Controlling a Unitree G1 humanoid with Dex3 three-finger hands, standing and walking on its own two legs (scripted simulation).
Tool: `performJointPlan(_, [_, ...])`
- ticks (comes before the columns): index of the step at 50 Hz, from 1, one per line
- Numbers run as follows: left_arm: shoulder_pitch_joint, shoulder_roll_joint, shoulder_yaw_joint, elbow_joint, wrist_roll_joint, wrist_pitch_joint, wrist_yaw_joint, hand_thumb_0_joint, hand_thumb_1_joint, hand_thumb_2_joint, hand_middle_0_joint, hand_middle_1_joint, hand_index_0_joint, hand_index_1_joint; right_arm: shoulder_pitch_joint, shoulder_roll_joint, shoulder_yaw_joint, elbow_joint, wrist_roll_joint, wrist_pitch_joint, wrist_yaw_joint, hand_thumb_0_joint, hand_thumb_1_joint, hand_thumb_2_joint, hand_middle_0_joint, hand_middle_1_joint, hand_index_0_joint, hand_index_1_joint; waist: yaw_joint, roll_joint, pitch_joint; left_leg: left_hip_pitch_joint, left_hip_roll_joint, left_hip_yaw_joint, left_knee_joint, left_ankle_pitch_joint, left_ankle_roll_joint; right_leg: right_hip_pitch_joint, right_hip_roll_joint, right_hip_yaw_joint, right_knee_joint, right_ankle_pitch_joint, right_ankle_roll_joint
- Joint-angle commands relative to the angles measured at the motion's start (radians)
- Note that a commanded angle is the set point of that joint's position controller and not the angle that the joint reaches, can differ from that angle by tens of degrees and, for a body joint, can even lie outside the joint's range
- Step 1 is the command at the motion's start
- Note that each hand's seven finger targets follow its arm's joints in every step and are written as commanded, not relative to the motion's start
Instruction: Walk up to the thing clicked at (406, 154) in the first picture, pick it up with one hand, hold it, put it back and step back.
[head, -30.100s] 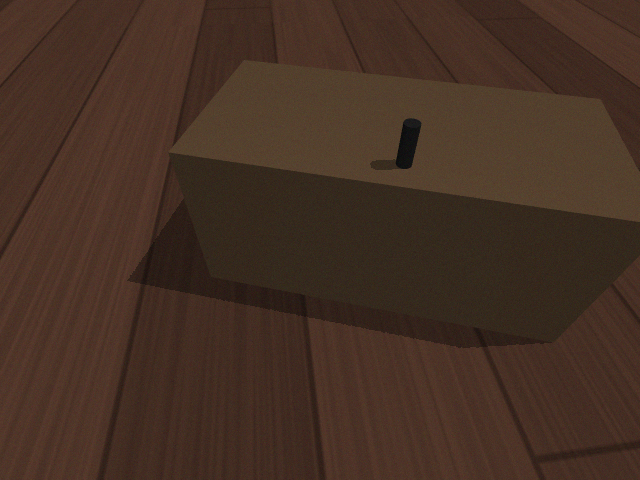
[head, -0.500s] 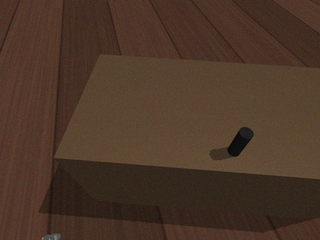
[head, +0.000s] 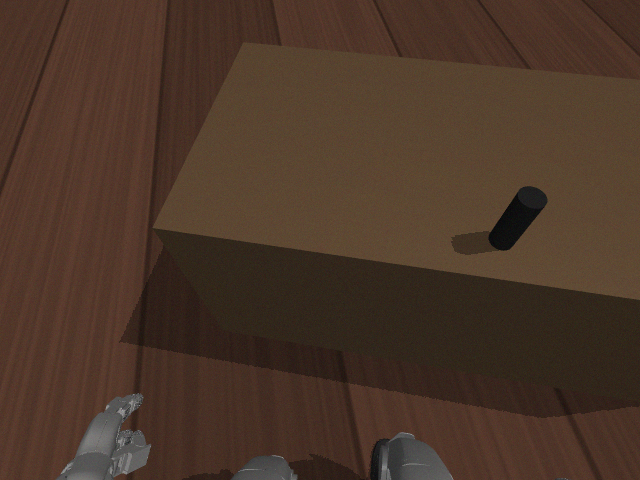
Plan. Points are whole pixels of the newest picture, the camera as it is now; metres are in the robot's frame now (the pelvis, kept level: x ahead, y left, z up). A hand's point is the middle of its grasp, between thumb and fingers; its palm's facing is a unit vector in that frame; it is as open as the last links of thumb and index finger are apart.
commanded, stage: step back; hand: right
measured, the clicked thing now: (515, 220) +0.52 -0.30 -0.09
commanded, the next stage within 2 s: none
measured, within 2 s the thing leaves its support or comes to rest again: neither
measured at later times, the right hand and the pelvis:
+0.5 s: hand out of the picture -0.02 -0.25 -0.15, palm faces +0.08 +0.93 -0.36, open 7.3 cm; pelvis -0.13 +0.02 +0.00, yaw -7 degrees
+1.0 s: hand out of the picture -0.21 -0.22 -0.11, palm faces +0.02 +0.90 -0.44, open 7.3 cm; pelvis -0.27 +0.06 +0.02, yaw -5 degrees
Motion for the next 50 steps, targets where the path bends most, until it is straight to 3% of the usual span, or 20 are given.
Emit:
performJointPlan(1, [0.017, 0.246, 0.070, -0.077, -0.015, 0.015, 0.006, 0.000, 0.900, 0.900, -0.200, -0.300, -0.200, -0.300, 0.161, -0.226, -0.083, -0.026, -0.025, -0.021, 0.002, 0.000, -0.900, -0.900, 0.200, 0.300, 0.200, 0.300, -0.045, -0.037, -0.288, 0.102, 0.073, -0.044, -0.338, 0.240, 0.049, 0.086, -0.094, 0.171, 0.016, 0.031, -0.092])
performJointPlan(2, [0.022, 0.193, 0.059, -0.090, -0.024, 0.014, 0.008, 0.000, 0.900, 0.900, -0.200, -0.300, -0.200, -0.300, 0.109, -0.310, -0.099, -0.055, -0.037, -0.023, 0.007, 0.000, -0.900, -0.900, 0.200, 0.300, 0.200, 0.300, -0.038, 0.231, -0.261, 0.115, 0.304, -0.380, -0.436, 0.364, 0.149, -0.091, 0.107, 0.082, 0.224, -0.299, -0.030])
performJointPlan(3, [-0.047, 0.233, 0.081, -0.083, -0.011, 0.016, 0.024, 0.000, 0.900, 0.900, -0.200, -0.300, -0.200, -0.300, 0.049, -0.389, -0.109, -0.081, -0.028, -0.022, 0.011, 0.000, -0.900, -0.900, 0.200, 0.300, 0.200, 0.300, -0.078, 0.280, -0.221, -0.084, 0.401, -0.495, -0.495, 0.357, 0.288, -0.035, 0.193, 0.211, 0.446, -0.498, -0.011])
performJointPlan(4, [-0.042, 0.243, 0.082, -0.066, -0.001, 0.018, 0.025, 0.000, 0.900, 0.900, -0.200, -0.300, -0.200, -0.300, -0.020, -0.364, -0.106, -0.096, -0.028, -0.031, 0.001, 0.000, -0.900, -0.900, 0.200, 0.300, 0.200, 0.300, -0.053, 0.255, -0.170, -0.167, 0.430, -0.533, -0.519, 0.290, 0.323, -0.018, 0.171, 0.273, 0.583, -0.461, -0.015])
performJointPlan(7, [0.108, 0.219, 0.084, -0.003, -0.029, 0.019, 0.012, 0.000, 0.900, 0.900, -0.200, -0.300, -0.200, -0.300, -0.140, -0.211, -0.061, -0.133, -0.031, -0.036, -0.011, 0.000, -0.900, -0.900, 0.200, 0.300, 0.200, 0.300, 0.062, 0.100, -0.144, -0.013, 0.220, -0.144, -0.388, 0.504, 0.179, -0.126, 0.205, 0.297, 0.651, -0.274, -0.027])
performJointPlan(14, [0.103, 0.192, 0.065, -0.040, -0.011, -0.005, 0.008, 0.000, 0.900, 0.900, -0.200, -0.300, -0.200, -0.300, 0.025, -0.192, -0.073, -0.134, -0.004, -0.038, -0.019, 0.000, -0.900, -0.900, 0.200, 0.300, 0.200, 0.300, -0.031, 0.137, -0.251, 0.323, 0.280, -0.133, -0.271, 0.681, 0.265, -0.111, 0.143, 0.231, 0.349, -0.322, 0.046])
performJointPlan(18, [0.148, 0.194, 0.064, -0.013, -0.011, -0.017, 0.000, 0.000, 0.900, 0.900, -0.200, -0.300, -0.200, -0.300, 0.007, -0.217, -0.079, -0.158, -0.008, -0.025, -0.013, 0.000, -0.900, -0.900, 0.200, 0.300, 0.200, 0.300, -0.031, 0.176, -0.278, 0.246, 0.257, -0.114, -0.244, 0.591, 0.228, 0.057, 0.105, 0.138, 0.050, -0.273, 0.027])
performJointPlan(22, [0.273, 0.222, 0.071, 0.045, 0.011, -0.029, -0.001, 0.000, 0.900, 0.900, -0.200, -0.300, -0.200, -0.300, -0.060, -0.207, -0.076, -0.181, 0.018, -0.010, -0.008, 0.000, -0.900, -0.900, 0.200, 0.300, 0.200, 0.300, 0.033, 0.094, -0.316, 0.043, 0.215, -0.083, -0.149, 0.404, 0.127, 0.282, 0.067, 0.163, -0.242, 0.040, -0.032])
performJointPlan(23, [0.254, 0.285, 0.089, 0.028, 0.021, -0.032, -0.001, 0.000, 0.900, 0.900, -0.200, -0.300, -0.200, -0.300, -0.068, -0.170, -0.064, -0.198, 0.023, -0.013, -0.006, 0.000, -0.900, -0.900, 0.200, 0.300, 0.200, 0.300, 0.022, -0.084, -0.289, -0.114, 0.116, -0.028, -0.043, 0.257, 0.067, 0.301, -0.062, 0.383, -0.250, 0.077, -0.084])
performJointPlan(24, [0.181, 0.368, 0.106, 0.002, 0.011, -0.025, -0.007, 0.000, 0.900, 0.900, -0.200, -0.300, -0.200, -0.300, -0.114, -0.148, -0.063, -0.203, 0.028, -0.012, -0.015, 0.000, -0.900, -0.900, 0.200, 0.300, 0.200, 0.300, 0.054, -0.304, -0.220, -0.169, -0.058, 0.047, 0.171, -0.089, 0.006, 0.149, -0.244, 0.582, -0.333, 0.104, -0.245])
performJointPlan(25, [0.115, 0.394, 0.108, -0.038, 0.022, -0.030, -0.005, 0.000, 0.900, 0.900, -0.200, -0.300, -0.200, -0.300, -0.100, -0.177, -0.076, -0.187, 0.019, -0.005, -0.025, 0.000, -0.900, -0.900, 0.200, 0.300, 0.200, 0.300, 0.055, -0.318, -0.152, -0.138, -0.047, -0.067, 0.377, -0.187, -0.009, -0.003, -0.331, 0.672, -0.355, 0.142, -0.322])
performJointPlan(29, [0.022, 0.260, 0.089, -0.087, 0.011, -0.028, 0.007, 0.000, 0.900, 0.900, -0.200, -0.300, -0.200, -0.300, 0.021, -0.165, -0.064, -0.126, 0.030, -0.014, -0.021, 0.000, -0.900, -0.900, 0.200, 0.300, 0.200, 0.300, -0.024, -0.165, -0.178, -0.178, -0.117, -0.098, 0.470, -0.032, -0.005, 0.123, -0.122, 0.297, -0.222, 0.362, -0.187])
performJointPlan(34, [0.140, 0.228, 0.083, -0.092, 0.016, -0.012, 0.016, 0.000, 0.900, 0.900, -0.200, -0.300, -0.200, -0.300, 0.002, -0.144, -0.049, -0.153, 0.017, -0.036, -0.033, 0.000, -0.900, -0.900, 0.200, 0.300, 0.200, 0.300, 0.064, -0.188, -0.246, -0.266, -0.072, -0.035, 0.221, -0.085, -0.035, 0.417, -0.128, 0.303, -0.147, 0.461, -0.214])
performJointPlan(38, [0.139, 0.238, 0.082, -0.105, -0.002, 0.005, 0.018, 0.000, 0.900, 0.900, -0.200, -0.300, -0.200, -0.300, 0.064, -0.139, -0.055, -0.136, 0.002, -0.051, -0.033, 0.000, -0.900, -0.900, 0.200, 0.300, 0.200, 0.300, 0.045, -0.262, -0.316, -0.128, -0.012, 0.034, -0.141, 0.004, -0.013, 0.459, -0.137, 0.301, -0.035, 0.550, -0.189])
performJointPlan(40, [0.074, 0.249, 0.070, -0.124, -0.011, 0.021, 0.009, 0.000, 0.900, 0.900, -0.200, -0.300, -0.200, -0.300, 0.139, -0.159, -0.072, -0.097, -0.007, -0.051, -0.029, 0.000, -0.900, -0.900, 0.200, 0.300, 0.200, 0.300, -0.004, -0.192, -0.315, 0.056, -0.021, 0.075, -0.355, 0.280, 0.006, 0.293, -0.101, 0.269, 0.026, 0.388, -0.134])
performJointPlan(41, [0.070, 0.215, 0.060, -0.137, -0.012, 0.026, 0.006, 0.000, 0.900, 0.900, -0.200, -0.300, -0.200, -0.300, 0.127, -0.193, -0.085, -0.104, -0.021, -0.052, -0.029, 0.000, -0.900, -0.900, 0.200, 0.300, 0.200, 0.300, -0.002, -0.100, -0.302, 0.115, 0.071, -0.057, -0.373, 0.369, 0.034, 0.166, -0.049, 0.255, 0.072, 0.200, -0.091])
performJointPlan(43, [0.006, 0.219, 0.073, -0.146, -0.008, 0.028, 0.022, 0.000, 0.900, 0.900, -0.200, -0.300, -0.200, -0.300, 0.056, -0.370, -0.114, -0.145, -0.027, -0.046, -0.013, 0.000, -0.900, -0.900, 0.200, 0.300, 0.200, 0.300, -0.055, 0.223, -0.252, -0.022, 0.427, -0.474, -0.435, 0.551, 0.277, -0.019, 0.188, 0.237, 0.447, -0.480, -0.016])
performJointPlan(44, [-0.009, 0.246, 0.082, -0.129, 0.003, 0.029, 0.026, 0.000, 0.900, 0.900, -0.200, -0.300, -0.200, -0.300, 0.013, -0.346, -0.113, -0.148, -0.026, -0.052, -0.016, 0.000, -0.900, -0.900, 0.200, 0.300, 0.200, 0.300, -0.047, 0.195, -0.191, -0.110, 0.448, -0.504, -0.461, 0.477, 0.312, 0.007, 0.171, 0.309, 0.575, -0.458, -0.017])
performJointPlan(47, [0.120, 0.220, 0.082, -0.070, -0.022, 0.030, 0.010, 0.000, 0.900, 0.900, -0.200, -0.300, -0.200, -0.300, -0.088, -0.206, -0.073, -0.172, -0.030, -0.058, -0.025, 0.000, -0.900, -0.900, 0.200, 0.300, 0.200, 0.300, 0.062, 0.092, -0.155, 0.022, 0.231, -0.144, -0.362, 0.602, 0.174, -0.110, 0.200, 0.329, 0.653, -0.286, -0.025])
performJointPlan(50, [0.128, 0.210, 0.085, -0.063, -0.009, 0.022, 0.003, 0.000, 0.900, 0.900, -0.200, -0.300, -0.200, -0.300, -0.003, -0.188, -0.076, -0.154, -0.017, -0.058, -0.022, 0.000, -0.900, -0.900, 0.200, 0.300, 0.200, 0.300, 0.021, 0.118, -0.191, 0.178, 0.234, -0.152, -0.322, 0.656, 0.201, -0.120, 0.184, 0.286, 0.576, -0.277, 0.020])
